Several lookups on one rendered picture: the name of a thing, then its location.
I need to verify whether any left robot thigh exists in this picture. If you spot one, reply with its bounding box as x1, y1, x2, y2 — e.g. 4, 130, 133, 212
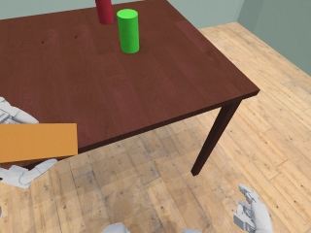
101, 223, 130, 233

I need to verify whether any table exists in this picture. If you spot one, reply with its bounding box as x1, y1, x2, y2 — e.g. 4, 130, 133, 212
0, 0, 260, 181

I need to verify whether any left robot hand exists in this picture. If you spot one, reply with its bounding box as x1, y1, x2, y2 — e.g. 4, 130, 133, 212
0, 97, 57, 189

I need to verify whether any right robot hand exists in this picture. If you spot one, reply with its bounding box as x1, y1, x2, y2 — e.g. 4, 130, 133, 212
233, 183, 274, 233

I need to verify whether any sponge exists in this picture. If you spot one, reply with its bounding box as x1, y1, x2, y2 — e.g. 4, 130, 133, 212
0, 123, 78, 166

